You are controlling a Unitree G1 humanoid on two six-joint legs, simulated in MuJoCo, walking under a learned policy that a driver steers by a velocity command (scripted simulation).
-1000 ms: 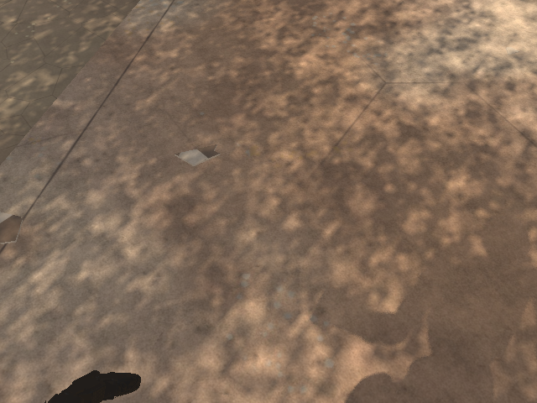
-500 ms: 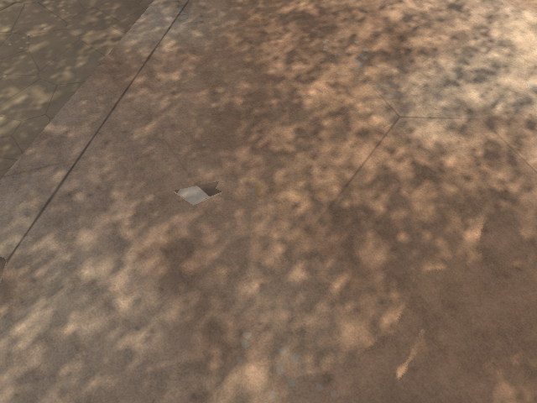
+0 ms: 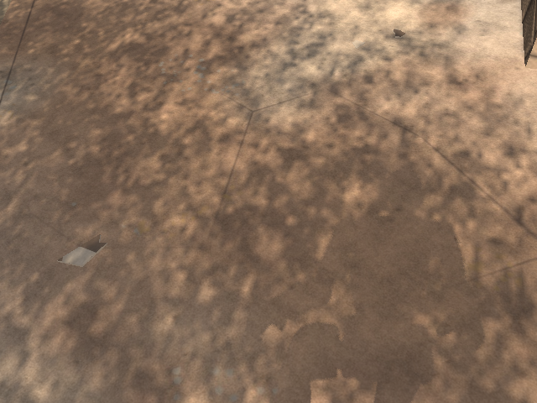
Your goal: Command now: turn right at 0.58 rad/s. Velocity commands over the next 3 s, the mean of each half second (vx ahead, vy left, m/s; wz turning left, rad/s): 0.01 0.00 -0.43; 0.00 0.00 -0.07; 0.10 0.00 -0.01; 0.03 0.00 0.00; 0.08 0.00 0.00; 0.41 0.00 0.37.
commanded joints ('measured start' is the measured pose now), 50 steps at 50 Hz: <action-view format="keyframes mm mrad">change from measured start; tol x16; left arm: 1 -68 155 40 -77 -10 -15 17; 50 -3 82 -36 264 -9 -61 50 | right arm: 1 18 -102 -28 -52 -13 -18 7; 24 -82 -71 21 -98 2 -55 -4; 50 22 -39 29 204 8 -45 0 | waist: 1 -14 -186 -48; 18 -17 -153 -103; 21 23 169 -69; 33 21 103 -76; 36 -46 -122 -72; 50 -2 -57 1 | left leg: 1 -103 -12 -72 141 66 -3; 15 98 -68 -77 -201 -5 17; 18 292 -74 -66 -494 147 46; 20 447 221 -372 -702 241 107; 23 224 279 -402 -674 444 275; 28 359 147 -219 -588 642 211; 33 355 126 -233 -527 613 168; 37 345 16 -147 -582 278 68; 50 339 36 -154 -595 308 55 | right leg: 1 80 -201 259 -232 338 -143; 17 64 -178 431 -119 469 -123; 19 -41 -113 405 -65 266 -37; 21 -151 119 132 191 -277 35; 24 -88 59 142 385 -197 64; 31 -4 18 19 35 -143 93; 34 188 -31 68 -248 163 62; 50 65 -116 162 -250 117 6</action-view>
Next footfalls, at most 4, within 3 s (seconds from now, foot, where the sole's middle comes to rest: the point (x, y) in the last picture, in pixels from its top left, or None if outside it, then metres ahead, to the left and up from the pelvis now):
0.38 left None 0.09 0.10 -0.77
0.70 right None -0.02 -0.09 -0.77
1.70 right None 0.10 -0.10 -0.77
2.62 right None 0.23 -0.16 -0.77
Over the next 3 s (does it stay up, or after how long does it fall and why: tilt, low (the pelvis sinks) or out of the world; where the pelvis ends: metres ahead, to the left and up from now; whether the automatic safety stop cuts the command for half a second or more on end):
stays up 0.31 -0.09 0.00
